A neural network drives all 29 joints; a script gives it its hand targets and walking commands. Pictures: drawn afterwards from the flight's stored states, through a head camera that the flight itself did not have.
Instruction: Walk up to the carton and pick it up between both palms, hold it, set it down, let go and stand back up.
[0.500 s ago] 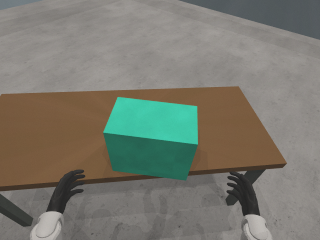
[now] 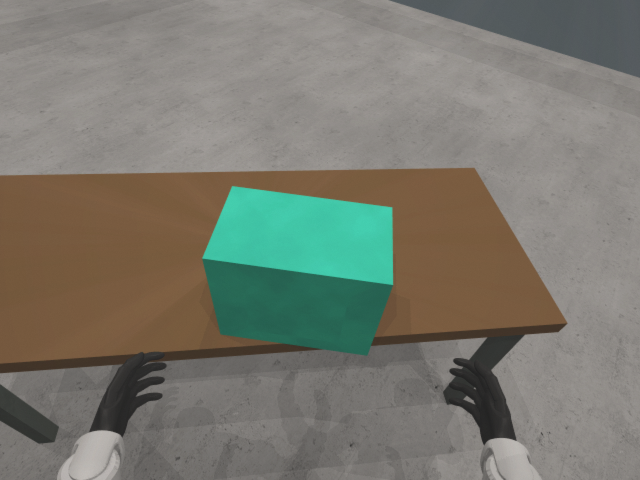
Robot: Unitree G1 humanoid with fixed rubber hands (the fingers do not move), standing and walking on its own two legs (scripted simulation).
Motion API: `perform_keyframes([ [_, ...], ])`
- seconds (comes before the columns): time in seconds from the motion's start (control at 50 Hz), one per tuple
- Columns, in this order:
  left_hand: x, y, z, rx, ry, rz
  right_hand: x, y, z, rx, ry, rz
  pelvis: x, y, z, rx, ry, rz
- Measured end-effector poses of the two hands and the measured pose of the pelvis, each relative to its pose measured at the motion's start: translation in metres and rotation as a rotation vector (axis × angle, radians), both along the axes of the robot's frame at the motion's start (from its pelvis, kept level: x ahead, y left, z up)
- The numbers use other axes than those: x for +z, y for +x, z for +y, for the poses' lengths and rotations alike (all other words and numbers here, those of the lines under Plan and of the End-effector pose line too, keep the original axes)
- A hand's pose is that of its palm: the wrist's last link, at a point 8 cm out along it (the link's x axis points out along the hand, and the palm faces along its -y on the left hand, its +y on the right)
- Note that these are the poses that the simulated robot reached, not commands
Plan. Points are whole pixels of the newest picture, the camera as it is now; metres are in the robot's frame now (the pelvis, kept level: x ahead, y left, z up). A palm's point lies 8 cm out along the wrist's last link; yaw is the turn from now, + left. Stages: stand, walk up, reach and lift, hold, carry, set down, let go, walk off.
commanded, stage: set down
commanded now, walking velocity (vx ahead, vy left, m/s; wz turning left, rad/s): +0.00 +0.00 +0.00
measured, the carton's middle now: (302, 274) +0.48 -0.01 -0.09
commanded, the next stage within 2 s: let go in 0.52 s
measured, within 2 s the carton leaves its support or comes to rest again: neither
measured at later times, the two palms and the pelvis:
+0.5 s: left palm (124, 418) +0.23 +0.23 -0.06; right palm (496, 410) +0.21 -0.25 -0.05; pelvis +0.03 -0.02 +0.01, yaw +0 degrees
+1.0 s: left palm (120, 431) +0.22 +0.23 -0.06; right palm (498, 421) +0.20 -0.25 -0.06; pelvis +0.03 -0.02 +0.01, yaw +0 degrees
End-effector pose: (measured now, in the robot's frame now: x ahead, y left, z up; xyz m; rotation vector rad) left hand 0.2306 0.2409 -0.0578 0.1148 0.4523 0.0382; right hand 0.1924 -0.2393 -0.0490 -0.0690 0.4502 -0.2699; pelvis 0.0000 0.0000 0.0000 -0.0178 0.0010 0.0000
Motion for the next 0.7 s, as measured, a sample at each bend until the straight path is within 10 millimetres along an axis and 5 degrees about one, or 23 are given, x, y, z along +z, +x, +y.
perform_keyframes([
  [0.28, -0.001, 0.012, -0.012, -0.013, 0.02, 0.06, -0.007, 0.017, -0.013, -0.001, 0.018, 0.023, 0.003, 0.018, -0.015, 0.0, 0.022, 0.021],
  [0.7, -0.001, -0.006, -0.006, 0.041, -0.015, 0.144, -0.004, 0.013, -0.014, -0.005, 0.017, 0.035, 0.008, 0.027, -0.02, 0.0, 0.028, -0.046],
])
